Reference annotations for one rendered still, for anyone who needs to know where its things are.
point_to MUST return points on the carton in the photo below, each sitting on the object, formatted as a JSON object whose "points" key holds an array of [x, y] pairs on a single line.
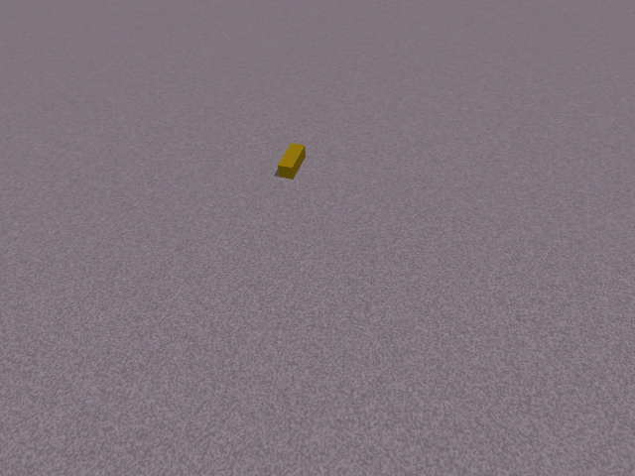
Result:
{"points": [[292, 160]]}

